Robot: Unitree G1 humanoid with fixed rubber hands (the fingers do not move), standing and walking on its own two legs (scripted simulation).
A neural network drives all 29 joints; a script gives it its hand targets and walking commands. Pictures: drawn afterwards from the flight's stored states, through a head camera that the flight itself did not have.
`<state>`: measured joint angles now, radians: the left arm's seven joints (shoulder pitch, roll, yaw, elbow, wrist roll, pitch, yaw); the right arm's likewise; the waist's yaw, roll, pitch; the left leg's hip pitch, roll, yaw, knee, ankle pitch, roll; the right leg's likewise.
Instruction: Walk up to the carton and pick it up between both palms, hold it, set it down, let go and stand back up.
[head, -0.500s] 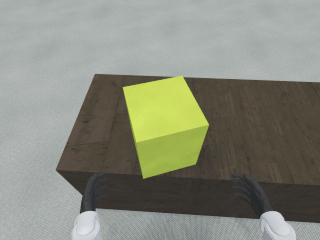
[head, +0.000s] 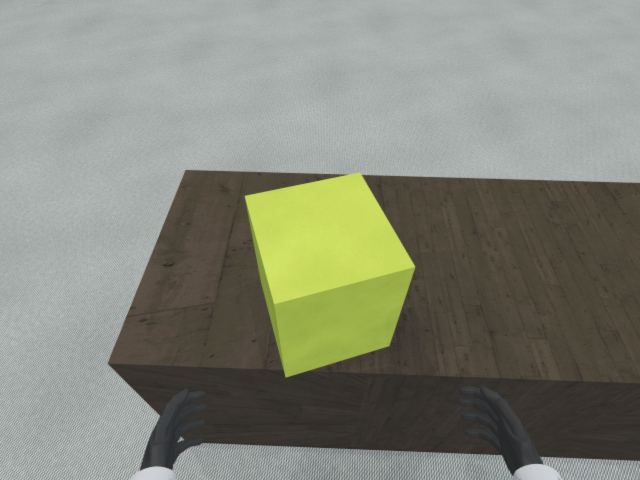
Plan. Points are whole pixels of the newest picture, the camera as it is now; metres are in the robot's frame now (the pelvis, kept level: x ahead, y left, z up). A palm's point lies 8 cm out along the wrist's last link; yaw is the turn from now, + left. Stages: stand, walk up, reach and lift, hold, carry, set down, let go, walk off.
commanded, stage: set down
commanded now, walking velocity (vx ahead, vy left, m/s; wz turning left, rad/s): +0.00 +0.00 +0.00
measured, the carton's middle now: (322, 276) +0.46 +0.02 -0.09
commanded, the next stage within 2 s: let go in 0.88 s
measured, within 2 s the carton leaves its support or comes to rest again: neither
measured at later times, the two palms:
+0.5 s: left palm (142, 450) +0.18 +0.24 -0.08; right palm (503, 471) +0.16 -0.21 -0.08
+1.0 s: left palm (146, 473) +0.16 +0.23 -0.07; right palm out of the picture +0.15 -0.22 -0.08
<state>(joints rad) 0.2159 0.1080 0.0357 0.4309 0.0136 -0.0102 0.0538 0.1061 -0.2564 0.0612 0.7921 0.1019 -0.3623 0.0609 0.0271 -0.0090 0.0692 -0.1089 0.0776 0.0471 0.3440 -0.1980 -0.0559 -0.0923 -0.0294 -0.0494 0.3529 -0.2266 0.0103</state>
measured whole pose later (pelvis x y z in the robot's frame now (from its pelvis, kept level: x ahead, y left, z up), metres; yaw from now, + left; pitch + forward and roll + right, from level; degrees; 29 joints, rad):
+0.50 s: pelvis +0.01 +0.03 +0.00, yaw -2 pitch -5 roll -1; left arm 0.19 0.14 0.04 0.49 0.04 0.14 -0.01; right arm 0.14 -0.21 -0.03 0.78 0.00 -0.25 0.03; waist -0.01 0.01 0.08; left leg -0.05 0.05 0.08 0.40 -0.26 -0.02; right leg 0.00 -0.06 -0.01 0.32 -0.23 0.05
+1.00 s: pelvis -0.01 +0.01 +0.00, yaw -1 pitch -7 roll +0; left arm 0.16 0.17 0.01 0.49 0.00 0.17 -0.02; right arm 0.14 -0.20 -0.03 0.71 -0.02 -0.18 0.00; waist 0.02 0.01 0.11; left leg -0.04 0.07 0.07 0.39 -0.22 -0.04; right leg -0.03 -0.04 -0.02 0.38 -0.23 0.03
